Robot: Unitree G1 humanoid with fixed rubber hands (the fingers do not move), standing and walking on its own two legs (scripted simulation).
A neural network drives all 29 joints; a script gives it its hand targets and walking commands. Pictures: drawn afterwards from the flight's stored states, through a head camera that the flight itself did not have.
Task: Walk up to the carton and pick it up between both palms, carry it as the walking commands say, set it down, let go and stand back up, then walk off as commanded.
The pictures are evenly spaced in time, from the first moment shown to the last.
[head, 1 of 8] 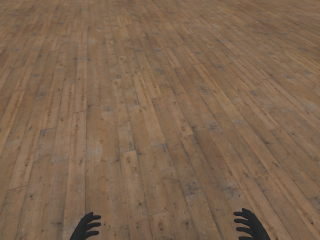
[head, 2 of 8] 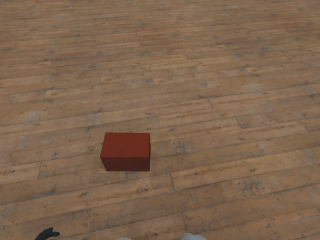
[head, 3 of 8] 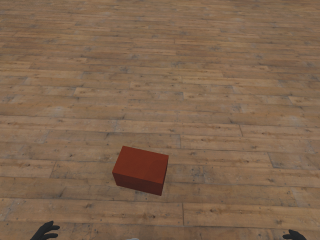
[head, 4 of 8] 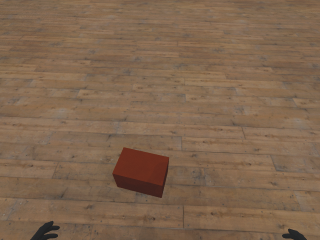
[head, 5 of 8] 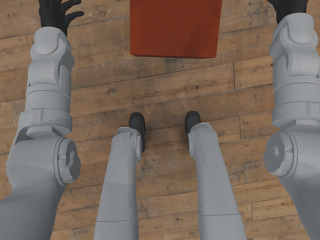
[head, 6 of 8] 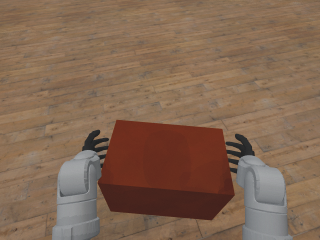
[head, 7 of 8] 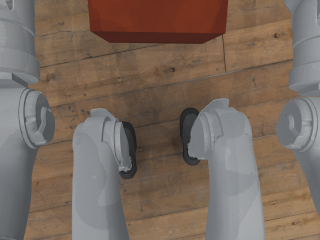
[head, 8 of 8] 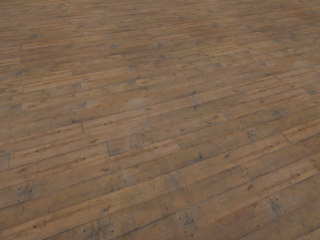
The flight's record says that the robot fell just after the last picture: no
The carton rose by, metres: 0.65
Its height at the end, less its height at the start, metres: +0.00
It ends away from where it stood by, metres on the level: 0.29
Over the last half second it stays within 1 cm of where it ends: yes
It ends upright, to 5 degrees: yes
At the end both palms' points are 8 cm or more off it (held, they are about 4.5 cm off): yes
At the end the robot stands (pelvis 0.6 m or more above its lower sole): yes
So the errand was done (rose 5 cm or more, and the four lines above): yes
